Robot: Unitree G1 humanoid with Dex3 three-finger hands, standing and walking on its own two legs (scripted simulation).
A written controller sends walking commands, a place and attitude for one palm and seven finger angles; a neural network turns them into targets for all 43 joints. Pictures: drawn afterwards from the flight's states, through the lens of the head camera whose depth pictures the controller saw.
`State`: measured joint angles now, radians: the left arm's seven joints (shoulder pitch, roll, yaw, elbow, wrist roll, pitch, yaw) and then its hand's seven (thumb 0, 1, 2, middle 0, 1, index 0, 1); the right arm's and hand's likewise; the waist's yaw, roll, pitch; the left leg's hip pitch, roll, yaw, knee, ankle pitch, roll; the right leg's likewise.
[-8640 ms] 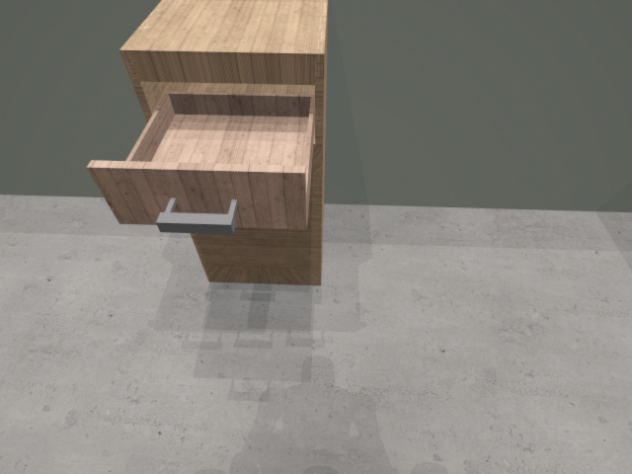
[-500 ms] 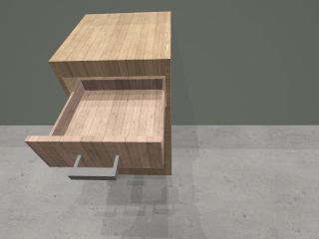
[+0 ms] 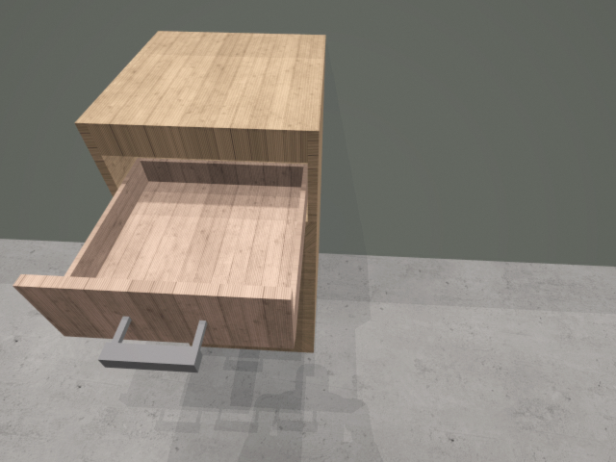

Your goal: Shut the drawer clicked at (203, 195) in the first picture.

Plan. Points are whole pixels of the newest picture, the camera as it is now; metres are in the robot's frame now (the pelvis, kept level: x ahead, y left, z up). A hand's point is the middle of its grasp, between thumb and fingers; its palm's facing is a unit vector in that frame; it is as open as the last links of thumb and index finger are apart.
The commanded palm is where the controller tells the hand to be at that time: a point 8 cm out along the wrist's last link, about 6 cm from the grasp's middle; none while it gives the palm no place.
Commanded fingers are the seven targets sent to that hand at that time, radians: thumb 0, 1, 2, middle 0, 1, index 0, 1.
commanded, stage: come to a stop and stand still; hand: left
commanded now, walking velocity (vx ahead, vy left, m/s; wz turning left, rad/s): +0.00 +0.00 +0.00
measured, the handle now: (157, 341) +0.28 +0.24 -0.03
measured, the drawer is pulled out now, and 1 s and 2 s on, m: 0.30 0.30 0.29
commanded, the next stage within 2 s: look again from close up in 0.12 s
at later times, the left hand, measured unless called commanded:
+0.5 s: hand out of the picture -0.01 +0.16 -0.17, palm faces +0.04 -0.98 -0.18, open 7.4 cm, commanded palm none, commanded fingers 0.00 0.90 0.90 -0.20 -0.30 -0.20 -0.30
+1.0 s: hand out of the picture +0.13 +0.20 -0.04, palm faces +0.22 -0.95 -0.21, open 6.9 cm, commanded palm +0.07 +0.22 -0.05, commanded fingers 0.00 0.90 0.90 -0.42 -0.54 -0.42 -0.54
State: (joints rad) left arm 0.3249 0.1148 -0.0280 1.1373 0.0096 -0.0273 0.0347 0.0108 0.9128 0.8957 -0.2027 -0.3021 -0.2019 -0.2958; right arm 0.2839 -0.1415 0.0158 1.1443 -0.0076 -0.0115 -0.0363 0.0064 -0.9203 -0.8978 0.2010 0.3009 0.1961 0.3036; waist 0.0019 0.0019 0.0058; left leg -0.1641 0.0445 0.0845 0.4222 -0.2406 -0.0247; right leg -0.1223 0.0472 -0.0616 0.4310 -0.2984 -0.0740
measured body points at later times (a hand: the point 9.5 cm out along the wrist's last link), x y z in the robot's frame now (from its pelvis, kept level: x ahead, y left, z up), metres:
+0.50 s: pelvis +0.01 +0.00 +0.00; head +0.01 -0.01 +0.45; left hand -0.01 +0.21 -0.16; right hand -0.01 -0.21 -0.17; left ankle -0.01 +0.13 -0.74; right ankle -0.04 -0.06 -0.74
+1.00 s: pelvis -0.02 +0.02 -0.01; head -0.02 -0.02 +0.44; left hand +0.12 +0.25 -0.03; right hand +0.08 -0.24 -0.14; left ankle -0.01 +0.13 -0.74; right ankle -0.04 -0.06 -0.74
